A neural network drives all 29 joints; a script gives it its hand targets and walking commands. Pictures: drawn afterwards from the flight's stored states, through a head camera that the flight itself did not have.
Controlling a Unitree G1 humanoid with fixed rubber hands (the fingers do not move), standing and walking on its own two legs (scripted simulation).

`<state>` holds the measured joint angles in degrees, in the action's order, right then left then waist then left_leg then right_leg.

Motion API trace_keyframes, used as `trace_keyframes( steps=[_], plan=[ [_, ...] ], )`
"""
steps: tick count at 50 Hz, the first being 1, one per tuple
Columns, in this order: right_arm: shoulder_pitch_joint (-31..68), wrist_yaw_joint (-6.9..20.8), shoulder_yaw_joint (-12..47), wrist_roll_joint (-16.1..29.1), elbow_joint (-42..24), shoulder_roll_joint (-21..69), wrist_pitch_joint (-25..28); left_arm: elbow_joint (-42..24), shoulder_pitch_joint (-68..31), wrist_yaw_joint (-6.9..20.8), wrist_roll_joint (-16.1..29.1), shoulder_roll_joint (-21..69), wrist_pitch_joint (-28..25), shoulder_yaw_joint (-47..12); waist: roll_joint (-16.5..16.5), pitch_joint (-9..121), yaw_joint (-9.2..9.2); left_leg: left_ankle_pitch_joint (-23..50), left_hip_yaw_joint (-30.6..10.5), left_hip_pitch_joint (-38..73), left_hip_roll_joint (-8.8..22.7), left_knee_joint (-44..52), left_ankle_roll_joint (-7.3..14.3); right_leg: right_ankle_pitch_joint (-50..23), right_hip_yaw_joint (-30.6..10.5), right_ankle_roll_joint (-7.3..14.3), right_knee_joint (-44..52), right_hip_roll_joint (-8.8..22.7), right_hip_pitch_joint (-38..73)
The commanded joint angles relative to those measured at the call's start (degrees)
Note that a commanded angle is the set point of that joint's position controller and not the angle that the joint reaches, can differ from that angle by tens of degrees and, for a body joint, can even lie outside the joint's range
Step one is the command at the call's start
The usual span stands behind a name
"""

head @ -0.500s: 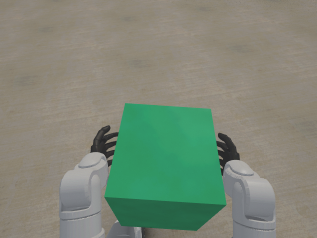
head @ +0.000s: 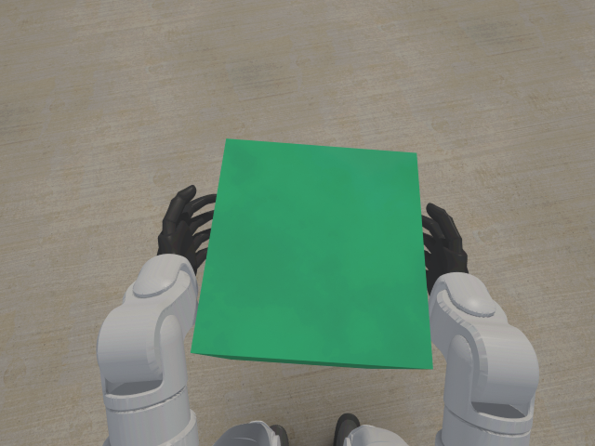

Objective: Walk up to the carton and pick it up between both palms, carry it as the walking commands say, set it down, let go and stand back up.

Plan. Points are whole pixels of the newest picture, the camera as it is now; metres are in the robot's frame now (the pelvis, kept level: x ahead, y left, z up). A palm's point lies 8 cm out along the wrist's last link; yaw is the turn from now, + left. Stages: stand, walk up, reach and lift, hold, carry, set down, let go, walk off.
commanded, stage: carry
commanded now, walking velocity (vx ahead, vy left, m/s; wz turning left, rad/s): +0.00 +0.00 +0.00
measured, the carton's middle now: (308, 273) +0.31 +0.00 +0.01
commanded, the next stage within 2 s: none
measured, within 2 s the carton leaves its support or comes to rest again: neither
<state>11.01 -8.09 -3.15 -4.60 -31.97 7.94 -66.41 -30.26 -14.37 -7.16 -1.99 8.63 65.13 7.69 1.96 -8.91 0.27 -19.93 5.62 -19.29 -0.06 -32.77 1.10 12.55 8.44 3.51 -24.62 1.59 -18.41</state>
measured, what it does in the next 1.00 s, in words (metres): walks ahead: left foot, then right foot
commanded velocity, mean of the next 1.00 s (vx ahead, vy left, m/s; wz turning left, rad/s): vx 0.00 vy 0.00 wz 0.00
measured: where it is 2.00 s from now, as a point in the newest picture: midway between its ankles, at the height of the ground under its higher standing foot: (305, 307)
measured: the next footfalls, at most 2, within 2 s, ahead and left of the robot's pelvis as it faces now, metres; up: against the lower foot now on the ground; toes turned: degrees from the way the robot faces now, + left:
left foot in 0.18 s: +0.12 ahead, +0.09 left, +0.00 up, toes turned +10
right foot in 0.34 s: +0.16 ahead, -0.10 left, +0.01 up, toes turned -11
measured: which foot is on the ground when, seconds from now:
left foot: up 0.00-0.16, down 0.18-0.54, up 0.56-0.62, down 0.64-1.00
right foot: down 0.00-0.20, up 0.22-0.32, down 0.34-0.66, up 0.68-0.78, down 0.80-1.00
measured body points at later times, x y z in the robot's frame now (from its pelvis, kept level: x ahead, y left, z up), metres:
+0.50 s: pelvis +0.20 +0.02 -0.01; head +0.19 +0.01 +0.44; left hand +0.49 +0.16 +0.06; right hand +0.47 -0.13 +0.05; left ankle +0.08 +0.08 -0.73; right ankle +0.12 -0.09 -0.74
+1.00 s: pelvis +0.31 +0.04 -0.01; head +0.34 +0.03 +0.44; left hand +0.62 +0.17 +0.07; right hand +0.59 -0.12 +0.05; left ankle +0.22 +0.10 -0.73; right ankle +0.21 -0.08 -0.72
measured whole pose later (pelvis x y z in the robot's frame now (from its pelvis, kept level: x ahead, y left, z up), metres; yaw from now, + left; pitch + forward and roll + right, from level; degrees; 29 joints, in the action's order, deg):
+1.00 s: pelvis +0.31 +0.04 -0.01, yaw -1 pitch +6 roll -1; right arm 7.6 -7.5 -3.8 -5.5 -22.5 7.5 -68.8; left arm -18.1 -12.5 -7.2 -3.2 8.2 66.4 6.8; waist 2.1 2.3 0.9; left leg -18.8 10.9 -14.2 0.6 -34.5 2.1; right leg 17.1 7.7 -1.2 -38.4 4.1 -15.7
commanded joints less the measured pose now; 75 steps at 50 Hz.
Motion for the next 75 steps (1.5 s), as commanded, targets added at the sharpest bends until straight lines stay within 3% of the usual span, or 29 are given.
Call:
trace_keyframes(
  steps=[1, 6, 7, 9, 10, 13, 18, 23, 24, 26, 27, 29, 30, 32, 33, 39, 42, 47, 49, 52, 55, 57, 58, 59, 61, 65, 70, 74, 75],
  plan=[
    [18.81, 14.6, 43.44, 21.01, -1.46, 51.12, -1.32, 2.23, -10.57, 15.96, 18.15, 50.14, 2.13, -41.83, -18.73, 43.02, -2.89, 0.43, 2.49, -23.26, -2.47, -0.06, -1.09, -89.81, -14.69, 3.52, -10.15, 15.28, 57.14],
    [22.35, 16.7, 42.61, 23.07, 2.74, 51.92, -2.29, 2.61, -17.17, 15.37, 17.55, 50.15, 3.52, -43.48, -6.57, 34.54, -0.88, 15.12, 4.53, -5.91, -1.41, 12.33, -1.36, -69.51, -5.75, -0.3, -12.47, 10.83, 35.52],
    [24.77, 17.02, 42.52, 23.79, 3.59, 52.54, -2.46, 2.67, -17.9, 15.18, 17.25, 49.07, 3.82, -42.97, -4.56, 36.02, -0.33, 37.43, 0.46, 10.97, 3.55, 13.01, -0.21, -50.48, -2.14, -4.42, -13.19, 8.88, 21.63],
    [22.11, 17.03, 40.21, 21.78, 7.05, 51.55, -2.02, 2.9, -20.73, 15.66, 17.29, 48.34, 4.52, -44.05, 14.77, 33.95, 0.25, 98.13, -14.68, 35.98, 21.29, 3.35, 8.49, 18.55, -2.01, -6.85, -19.9, 1.24, -7.28],
    [22.35, 16.6, 38.02, 19.63, 8.51, 51.27, -2.18, 3.7, -24.54, 16.21, 18.44, 49.09, 4.92, -44.47, 14.2, 29.58, 0.52, 93.72, -14.77, 33.55, 21.46, 4.36, 10.89, 26.72, -3.24, -5.48, -20.51, 1.68, -8.71],
    [23.19, 16.22, 35.23, 19.15, 10.6, 53.4, -2.02, 4.98, -30.04, 17.07, 22.38, 50.6, 4.77, -46.53, 7.07, 22.05, 0.82, 76.6, -8.77, 27.23, 17.11, 6.73, 6.06, 16.66, 0.06, -5.27, -8.67, 0.98, -9.04],
    [32.72, 15.91, 37.53, 21.65, 5.71, 52.18, -1.49, 10.24, -28.35, 16.97, 22.43, 52.9, 4.18, -44.15, -0.46, 30.16, -0.22, 38.32, 1.0, 15.59, 10.15, 4.38, -0.91, -33.78, -3.77, -3.27, -4.07, 8.72, 11.62],
    [30.38, 15.34, 39.15, 24.0, 5.58, 54.67, -2.15, 8.5, -25.81, 16.53, 21.54, 54.67, 3.7, -42.23, -7.41, 34.88, -1.33, 59.02, 3.54, 6.29, 6.41, -12.74, -2.31, -56.74, -1.28, -2.74, -11.44, 7.09, 24.1],
    [29.11, 15.56, 39.08, 23.96, 5.93, 54.36, -2.17, 8.7, -23.46, 16.3, 20.91, 54.57, 3.54, -42.15, -10.75, 35.54, -2.07, 46.02, 4.37, -4.12, 4.5, -15.05, -3.66, -64.78, -3.95, -1.51, -10.92, 8.68, 31.94],
    [32.21, 15.87, 40.36, 24.74, 4.02, 55.16, -1.9, 8.87, -24.67, 15.78, 20.53, 56.3, 3.42, -42.16, -16.98, 30.72, -2.62, -12.2, 2.93, -24.32, 0.3, -7.35, -1.93, -82.66, -13.49, 3.39, -9.07, 15.36, 43.9],
    [31.85, 16.02, 39.71, 23.34, 4.97, 54.45, -1.3, 8.74, -25.18, 15.67, 19.56, 55.96, 2.77, -40.9, -15.98, 29.24, -2.7, -14.68, 3.36, -24.47, -0.6, -0.81, -0.87, -80.68, -11.42, 2.99, -10.05, 14.22, 43.14],
    [27.74, 16.02, 39.83, 24.0, 5.22, 55.38, -1.22, 2.81, -25.04, 15.24, 20.38, 54.46, 2.75, -43.53, -8.47, 31.5, -1.24, 5.97, 4.14, -5.23, 0.37, 11.53, -0.7, -62.78, -4.36, -1.03, -10.69, 10.98, 31.31],
    [27.33, 16.09, 40.15, 23.68, 3.85, 55.19, -0.78, 1.25, -25.22, 15.15, 20.7, 53.9, 2.61, -44.09, -4.62, 37.14, 0.11, 32.08, 1.01, 13.83, 3.48, 11.59, -0.04, -45.84, -0.48, -4.02, -15.62, 8.49, 18.94],
    [24.89, 16.09, 39.12, 22.77, 6.12, 55.25, -1.02, 0.29, -26.39, 14.81, 19.01, 51.81, 3.23, -43.56, 11.78, 42.21, 0.42, 90.73, -13.79, 39.58, 20.1, 1.47, 8.32, 19.56, -2.09, -6.5, -20.25, 2.13, -6.94],
    [24.72, 15.78, 38.25, 22.06, 7.31, 53.84, -1.33, 5.63, -23.02, 14.85, 18.01, 52.47, 3.51, -42.78, 11.56, 42.32, -0.33, 96.79, -13.75, 38.92, 21.42, 1.04, 8.9, 27.03, -4.56, -5.08, -20.16, 2.2, -7.09],
    [24.73, 15.11, 36.57, 18.71, 6.79, 52.41, 0.73, 5.38, -27.65, 16.51, 22.8, 54.2, 2.1, -46.24, 7.25, 39.46, -0.65, 63.66, -3.75, 24.81, 14.02, -0.53, 1.82, -12.7, -2.66, -3.61, -1.97, 3.81, 8.29],
    [31.48, 15.39, 38.83, 22.36, 1.22, 55.06, 0.9, 4.21, -29.3, 16.06, 22.28, 55.93, 1.32, -45.6, -9.41, 35.13, -0.12, 33.44, 1.77, 12.27, 6.69, -1.79, -1.08, -56.94, -6.43, -1.72, -8.45, 9.38, 15.62],
    [29.74, 15.14, 41.52, 24.15, -2.52, 52.73, 0.6, 5.37, -21.58, 15.51, 20.03, 54.97, 0.74, -41.72, -5.45, 38.4, 0.76, 59.94, 0.49, 20.74, 6.57, -2.28, -0.18, -44.32, 0.39, -4.3, -18.73, 4.73, 8.81],
    [25.93, 15.64, 40.84, 23.93, 1.4, 52.1, -0.5, 7.44, -16.88, 14.98, 18.03, 53.63, 1.89, -41.51, 11.18, 36.99, 1.01, 90.96, -7.88, 42.94, 13.81, -2.91, 4.86, 14.99, 5.45, -5.07, -16.81, -2.37, -16.88],
    [21.63, 16.13, 34.98, 17.54, 12.5, 51.16, 1.56, 12.39, -21.66, 15.19, 13.87, 50.16, -0.71, -36.58, 8.88, 33.07, 1.92, 93.15, -10.29, 46.24, 15.4, -0.73, 5.47, 20.32, 4.41, -3.21, -12.62, -4.14, -22.81],
    [25.16, 15.85, 35.83, 17.99, 7.63, 50.65, 4.89, 11.04, -21.62, 15.37, 15.29, 50.9, -3.49, -40.16, 2.59, 35.91, -0.36, 72.48, -2.81, 25.03, 13.17, -2.05, 0.86, -9.19, 1.68, -1.34, -1.85, -1.14, 5.33],
    [24.23, 15.8, 30.11, 13.01, 18.21, 47.04, 7.39, 24.49, -19.33, 15.65, 10.19, 48.53, -5.93, -33.91, -5.36, 38.5, -1.66, 32.85, 2.86, 1.56, 6.79, -13.29, -3.04, -59.29, -11.31, 4.71, -6.56, 11.67, 28.0],
    [27.34, 15.95, 33.71, 16.37, 13.45, 48.91, 7.87, 19.71, -20.55, 15.37, 12.19, 50.54, -6.28, -37.24, -14.44, 34.65, -1.64, -6.42, 3.27, -9.87, 1.83, -18.35, -3.05, -83.96, -18.52, 8.28, -6.4, 17.31, 34.24],
    [28.91, 16.34, 32.6, 16.13, 15.26, 48.98, 8.13, 21.52, -21.34, 15.26, 10.51, 50.89, -6.43, -35.64, -10.8, 29.99, -1.05, -15.02, -1.88, -9.26, 2.42, -9.43, -1.35, -80.96, -18.86, 8.93, -4.79, 17.87, 28.29],
    [31.78, 16.16, 35.56, 18.01, 11.67, 49.59, 9.32, 17.22, -24.84, 15.08, 12.18, 51.8, -7.98, -36.6, -9.67, 27.46, -0.2, -13.09, -1.29, -7.89, 3.71, 2.15, -1.46, -69.93, -13.38, 8.38, -6.12, 16.86, 23.62],
    [33.23, 15.69, 35.51, 18.04, 11.36, 50.04, 9.15, 14.5, -25.39, 14.78, 13.25, 49.95, -7.58, -36.7, 1.23, 35.37, -0.85, 41.13, -4.34, 13.87, 10.35, 1.77, 1.15, -24.92, -3.21, -1.89, -7.2, 7.94, 10.83],
    [24.2, 14.68, 36.97, 19.09, 9.14, 50.66, 8.74, 6.14, -25.65, 14.67, 17.66, 50.39, -7.26, -42.74, -1.35, 38.42, 0.18, 48.55, 0.75, 13.94, 6.31, -5.9, -1.07, -50.72, -2.77, -0.44, -15.42, 7.64, 14.04],
    [20.12, 14.31, 27.9, 11.15, 20.51, 46.23, 12.18, 19.99, -20.5, 15.1, 10.33, 46.44, -9.52, -34.7, -0.67, 37.48, 0.17, 42.44, 0.63, 7.54, 4.62, -3.49, -0.57, -45.01, -1.98, 0.09, -13.63, 6.02, 17.88],
    [22.64, 13.97, 33.89, 15.35, 10.27, 48.69, 11.51, 9.8, -22.04, 15.1, 15.15, 48.88, -9.08, -40.2, -3.92, 36.31, -0.23, 36.27, 0.49, 7.73, 4.74, -2.23, -0.23, -42.98, -2.17, -0.51, -11.73, 6.57, 16.82]
  ],
)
